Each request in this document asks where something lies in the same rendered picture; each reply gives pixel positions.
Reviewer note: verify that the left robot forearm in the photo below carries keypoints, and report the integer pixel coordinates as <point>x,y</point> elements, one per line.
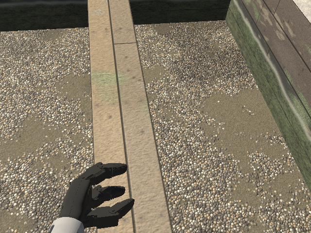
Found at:
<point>67,224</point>

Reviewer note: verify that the left robot hand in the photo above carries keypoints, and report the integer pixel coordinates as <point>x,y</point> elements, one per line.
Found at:
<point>81,198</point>

